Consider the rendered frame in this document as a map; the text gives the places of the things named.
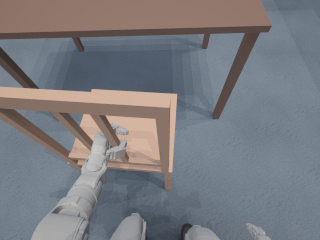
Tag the right robot thigh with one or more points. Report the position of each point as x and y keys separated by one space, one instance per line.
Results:
x=200 y=233

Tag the robot right hand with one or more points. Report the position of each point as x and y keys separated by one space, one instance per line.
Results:
x=256 y=232

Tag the table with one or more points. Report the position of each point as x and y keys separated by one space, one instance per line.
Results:
x=41 y=19

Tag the robot left upper arm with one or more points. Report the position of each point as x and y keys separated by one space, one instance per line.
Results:
x=63 y=227

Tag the robot left hand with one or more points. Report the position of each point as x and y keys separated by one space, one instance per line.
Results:
x=102 y=146

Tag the chair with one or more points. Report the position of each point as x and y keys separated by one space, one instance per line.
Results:
x=149 y=117

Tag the robot right foot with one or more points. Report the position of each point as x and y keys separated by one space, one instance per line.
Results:
x=184 y=230

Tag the robot left forearm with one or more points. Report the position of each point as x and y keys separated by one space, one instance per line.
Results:
x=84 y=194

